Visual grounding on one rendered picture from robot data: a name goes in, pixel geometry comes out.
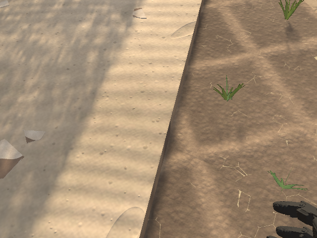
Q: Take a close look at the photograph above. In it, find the robot right hand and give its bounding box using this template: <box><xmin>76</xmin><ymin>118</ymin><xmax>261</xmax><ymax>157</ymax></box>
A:
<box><xmin>266</xmin><ymin>200</ymin><xmax>317</xmax><ymax>238</ymax></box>

